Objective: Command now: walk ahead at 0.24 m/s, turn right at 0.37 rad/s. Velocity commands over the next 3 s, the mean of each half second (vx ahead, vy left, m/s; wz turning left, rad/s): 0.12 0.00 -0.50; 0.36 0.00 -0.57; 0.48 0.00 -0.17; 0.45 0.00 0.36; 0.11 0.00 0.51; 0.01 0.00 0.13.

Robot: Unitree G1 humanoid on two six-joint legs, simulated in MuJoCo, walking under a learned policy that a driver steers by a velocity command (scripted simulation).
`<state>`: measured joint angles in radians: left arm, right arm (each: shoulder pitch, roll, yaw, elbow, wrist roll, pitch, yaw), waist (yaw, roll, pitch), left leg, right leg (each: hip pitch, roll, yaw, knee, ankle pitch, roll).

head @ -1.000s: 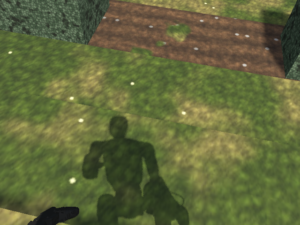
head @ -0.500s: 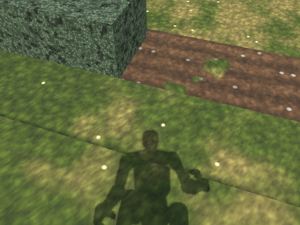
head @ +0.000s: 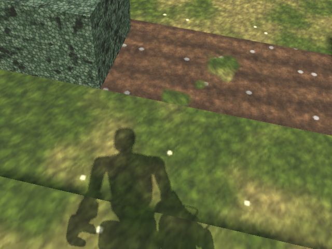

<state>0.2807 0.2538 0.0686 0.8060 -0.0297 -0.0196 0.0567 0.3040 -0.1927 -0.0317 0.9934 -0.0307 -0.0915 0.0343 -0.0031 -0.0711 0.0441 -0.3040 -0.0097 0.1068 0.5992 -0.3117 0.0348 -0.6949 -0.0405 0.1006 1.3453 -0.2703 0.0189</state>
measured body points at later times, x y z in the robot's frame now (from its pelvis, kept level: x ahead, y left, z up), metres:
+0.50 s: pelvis +0.13 -0.01 +0.00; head +0.17 -0.04 +0.45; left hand +0.34 +0.23 -0.08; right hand +0.24 -0.32 -0.10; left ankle +0.21 +0.15 -0.67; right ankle +0.20 -0.10 -0.73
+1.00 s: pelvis +0.26 -0.02 +0.01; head +0.29 -0.02 +0.46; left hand +0.56 +0.09 -0.08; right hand +0.10 -0.26 -0.10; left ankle +0.24 +0.13 -0.73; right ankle +0.28 -0.25 -0.66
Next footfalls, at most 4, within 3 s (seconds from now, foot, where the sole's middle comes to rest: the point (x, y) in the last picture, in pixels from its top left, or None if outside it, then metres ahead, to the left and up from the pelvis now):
0.26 right None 0.24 -0.10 -0.76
0.68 left None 0.27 0.12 -0.76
1.14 right None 0.37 -0.28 -0.76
1.82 left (207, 177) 0.86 -0.24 -0.92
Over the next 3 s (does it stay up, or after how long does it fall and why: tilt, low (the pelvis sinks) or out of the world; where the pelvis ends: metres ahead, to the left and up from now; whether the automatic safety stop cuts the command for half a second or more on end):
stays up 0.90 -0.33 -0.14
